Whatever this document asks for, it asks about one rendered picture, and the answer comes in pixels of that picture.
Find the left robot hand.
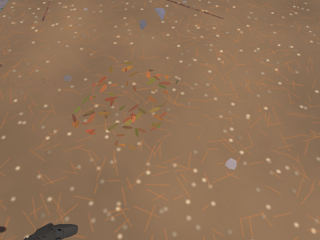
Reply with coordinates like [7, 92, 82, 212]
[24, 223, 78, 240]

